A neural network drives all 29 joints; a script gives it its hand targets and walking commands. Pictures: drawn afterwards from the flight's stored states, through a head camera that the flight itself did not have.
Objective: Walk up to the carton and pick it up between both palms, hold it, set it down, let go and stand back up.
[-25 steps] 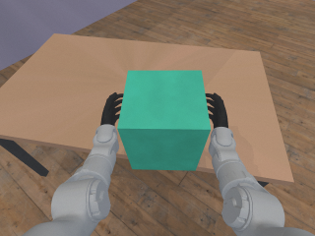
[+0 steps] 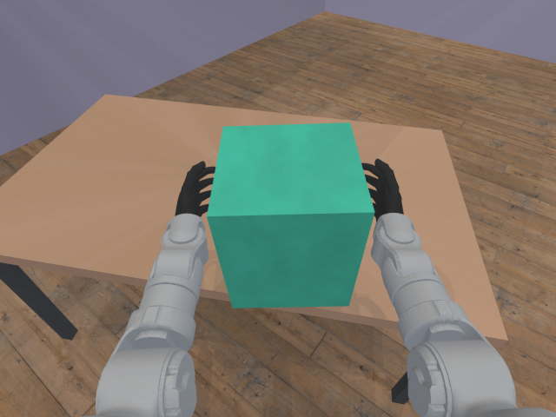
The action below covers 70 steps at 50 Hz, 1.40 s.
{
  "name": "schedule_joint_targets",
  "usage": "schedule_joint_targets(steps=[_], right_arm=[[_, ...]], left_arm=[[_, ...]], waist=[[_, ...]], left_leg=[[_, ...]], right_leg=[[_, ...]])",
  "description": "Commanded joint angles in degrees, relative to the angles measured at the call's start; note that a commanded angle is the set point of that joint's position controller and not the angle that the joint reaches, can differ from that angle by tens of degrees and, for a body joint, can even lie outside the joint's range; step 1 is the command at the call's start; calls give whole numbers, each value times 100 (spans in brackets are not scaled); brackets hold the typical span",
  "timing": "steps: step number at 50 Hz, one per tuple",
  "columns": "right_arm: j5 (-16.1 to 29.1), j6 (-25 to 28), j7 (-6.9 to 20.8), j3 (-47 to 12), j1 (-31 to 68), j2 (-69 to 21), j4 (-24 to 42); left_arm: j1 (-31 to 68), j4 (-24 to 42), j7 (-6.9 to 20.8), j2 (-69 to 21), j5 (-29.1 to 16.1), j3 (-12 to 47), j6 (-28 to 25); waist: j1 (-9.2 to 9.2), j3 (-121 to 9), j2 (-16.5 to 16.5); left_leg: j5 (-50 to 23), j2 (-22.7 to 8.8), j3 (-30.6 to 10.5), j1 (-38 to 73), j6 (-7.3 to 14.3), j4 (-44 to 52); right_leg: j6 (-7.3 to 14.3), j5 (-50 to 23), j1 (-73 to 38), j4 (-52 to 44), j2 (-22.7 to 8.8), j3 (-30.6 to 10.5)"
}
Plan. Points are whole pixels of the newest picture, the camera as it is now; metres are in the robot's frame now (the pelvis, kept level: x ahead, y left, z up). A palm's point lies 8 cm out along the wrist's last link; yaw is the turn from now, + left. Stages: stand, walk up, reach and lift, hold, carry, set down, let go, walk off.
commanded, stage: reach and lift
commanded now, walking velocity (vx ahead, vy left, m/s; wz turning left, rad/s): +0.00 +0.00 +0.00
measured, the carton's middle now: (288, 219) +0.42 -0.02 +0.05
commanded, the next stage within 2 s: hold in 1.26 s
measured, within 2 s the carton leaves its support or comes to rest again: neither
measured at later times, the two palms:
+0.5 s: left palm (167, 222) +0.34 +0.16 +0.14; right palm (384, 222) +0.34 -0.14 +0.13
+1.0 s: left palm (176, 220) +0.35 +0.15 +0.14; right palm (393, 211) +0.35 -0.15 +0.15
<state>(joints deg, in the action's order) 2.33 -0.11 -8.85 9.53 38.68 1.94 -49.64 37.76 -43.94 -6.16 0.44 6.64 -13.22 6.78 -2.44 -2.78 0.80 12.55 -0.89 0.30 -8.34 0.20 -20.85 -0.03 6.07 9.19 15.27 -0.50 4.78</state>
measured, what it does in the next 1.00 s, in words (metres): stands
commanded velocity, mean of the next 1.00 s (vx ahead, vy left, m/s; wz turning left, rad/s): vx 0.00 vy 0.00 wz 0.00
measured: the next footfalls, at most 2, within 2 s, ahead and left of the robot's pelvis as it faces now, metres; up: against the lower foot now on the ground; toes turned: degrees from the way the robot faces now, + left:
none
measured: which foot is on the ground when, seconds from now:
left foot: down 0.00-1.00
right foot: down 0.00-1.00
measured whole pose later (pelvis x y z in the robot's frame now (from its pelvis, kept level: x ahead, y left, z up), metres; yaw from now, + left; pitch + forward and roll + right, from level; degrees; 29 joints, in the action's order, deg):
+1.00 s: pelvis -0.02 -0.02 +0.00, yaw +1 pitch -9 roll +0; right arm 1.7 -7.0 -8.7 6.9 35.7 -2.1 -34.6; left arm 31.8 -12.9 3.4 -3.4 20.5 -19.0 32.1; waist -4.3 6.1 3.9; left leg 10.5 -1.0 -0.8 2.0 -0.6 -17.8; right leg 0.8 6.4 0.0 15.5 -0.5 5.9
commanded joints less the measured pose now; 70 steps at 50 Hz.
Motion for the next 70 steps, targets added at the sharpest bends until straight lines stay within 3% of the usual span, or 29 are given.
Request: schedule_joint_targets(steps=[1, 4, 8, 11, 13, 17, 19, 24, 26, 29, 33, 37, 40, 42, 44, 49, 50, 51, 52, 56, 61, 65, 67, 70], right_arm=[[88, 42, 886, -1766, 3668, -3396, 1515], [103, 102, 868, -1890, 3680, -3307, 1858], [135, 48, 758, -2052, 3231, -3055, 2150], [68, 21, 697, -2054, 3249, -2927, 2310], [55, -21, 682, -2075, 3250, -2859, 2481], [267, 136, 674, -2382, 3531, -2974, 3508], [212, 94, 689, -2410, 3638, -2909, 3565], [-171, -262, 791, -1754, 3304, -2559, 2683], [-287, -307, 824, -1545, 3309, -2557, 2510], [-262, -258, 859, -1406, 3616, -2604, 2543], [-79, -187, 912, -1629, 3783, -2686, 2733], [30, -186, 881, -1935, 3622, -2861, 2792], [17, -329, 817, -2015, 3285, -2924, 2589], [74, -383, 789, -2123, 3235, -2888, 2650], [126, -343, 768, -2198, 3372, -2974, 2939], [171, -321, 702, -2236, 3436, -2936, 3117], [192, -295, 700, -2263, 3432, -2946, 3263], [210, -296, 682, -2278, 3400, -2935, 3250], [231, -319, 659, -2340, 3276, -2963, 3283], [165, -454, 608, -2199, 3043, -2736, 3048], [167, -509, 646, -2049, 3088, -2522, 3044], [310, -475, 645, -2152, 3129, -2456, 3279], [416, -425, 653, -2322, 3163, -2438, 3529], [628, -393, 684, -2556, 3209, -2492, 3849]], left_arm=[[3735, 1757, 1183, -3595, 164, 1942, 288], [3361, 1834, 1231, -3590, 323, 1869, 481], [2821, 2462, 1368, -3398, 457, 1935, 858], [2725, 2503, 1489, -3273, 520, 1893, 1117], [2480, 2557, 1595, -3147, 594, 1807, 1328], [2790, 3704, 1509, -3480, 188, 2638, 1405], [2949, 3691, 1401, -3489, 121, 2806, 1415], [2668, 2967, 1492, -3042, 504, 2143, 1859], [2637, 2926, 1579, -2921, 629, 1849, 2002], [2820, 2792, 1651, -2870, 666, 1567, 2088], [3068, 3230, 1604, -3016, 614, 1683, 2064], [3055, 3568, 1592, -2927, 582, 1796, 2033], [2956, 3564, 1672, -2688, 681, 1628, 2077], [2849, 3663, 1730, -2575, 775, 1497, 2142], [2940, 3792, 1749, -2604, 695, 1573, 2142], [3198, 4033, 1750, -2672, 577, 1861, 2139], [3282, 4312, 1724, -2711, 507, 2032, 2106], [3157, 4114, 1725, -2709, 508, 2022, 2138], [3163, 4314, 1719, -2707, 484, 2070, 2126], [2926, 4053, 1815, -2540, 611, 1896, 2290], [2788, 4115, 1850, -2588, 671, 1797, 2512], [2660, 4324, 1821, -2573, 700, 1843, 2587], [2617, 4475, 1760, -2770, 612, 2004, 2578], [2803, 5012, 1627, -2865, 461, 2441, 2479]], waist=[[-16, -2315, -249], [40, -2397, -269], [-56, -2129, -209], [-131, -1758, -93], [-76, -1450, -7], [-275, -2407, -308], [-347, -2289, -405], [-296, -1008, -189], [-268, -922, -120], [-231, -1048, -67], [-181, -1577, -256], [-147, -1872, -146], [-158, -1665, 53], [-57, -1487, 67], [-51, -1597, 112], [-192, -1707, -58], [-228, -1913, -186], [-280, -1864, -164], [-281, -1944, -140], [-391, -1442, -115], [-457, -1201, -128], [-409, -1377, -117], [-421, -1548, -183], [-380, -2042, -456]], left_leg=[[-1601, 250, 14, 181, -273, 350], [-2108, 275, 34, 481, -322, 268], [-2406, 275, 43, 745, -366, 206], [-2169, 293, 56, 714, -311, 267], [-1806, 314, 107, 544, -232, 379], [-2486, 304, 15, 1050, -367, 107], [-2573, 249, -57, 1153, -409, 51], [-477, 197, 38, 504, -175, 657], [64, 195, 126, 259, -67, 843], [293, 228, 169, 23, 15, 946], [-665, 245, 191, 478, -79, 683], [-1292, 312, 227, 828, -124, 449], [-1114, 359, 256, 693, -53, 517], [-864, 385, 277, 490, 33, 650], [-1054, 414, 305, 430, 41, 613], [-1275, 388, 258, 690, -59, 506], [-1479, 387, 235, 764, -86, 425], [-1549, 379, 213, 847, -94, 387], [-1711, 397, 222, 910, -113, 354], [-1285, 381, 202, 729, -92, 517], [-1530, 315, 184, 920, -208, 497], [-2042, 270, 159, 1110, -265, 400], [-2716, 202, 101, 1340, -353, 253], [-3334, 184, 32, 1673, -455, 10]], right_leg=[[-42, -1438, -2006, 140, 217, -190], [-92, -1795, -2211, 134, 266, -119], [-129, -2007, -2422, 129, 309, -51], [-141, -1764, -2251, 60, 280, -10], [-174, -1503, -2274, 30, 259, 34], [-114, -1774, -2110, 156, 334, 108], [-62, -1438, -1760, 93, 357, 171], [-13, 160, -1523, -88, 237, 202], [-57, 326, -1771, -96, 164, 194], [-93, 323, -1925, -66, 137, 176], [-89, -269, -1942, 73, 222, 265], [-140, -823, -2086, 109, 263, 235], [-242, -998, -2315, 101, 188, 184], [-254, -927, -2470, 88, 141, 112], [-286, -1196, -2610, 142, 152, 121], [-240, -1178, -2400, 121, 173, 175], [-232, -1304, -2435, 168, 167, 162], [-244, -1390, -2432, 126, 162, 166], [-248, -1581, -2471, 163, 179, 171], [-276, -1273, -2412, 67, 102, 162], [-160, -1005, -2350, 9, 199, 320], [-157, -1188, -2392, 35, 265, 371], [-100, -1372, -2329, 66, 340, 366], [-51, -1522, -2216, 103, 387, 374]])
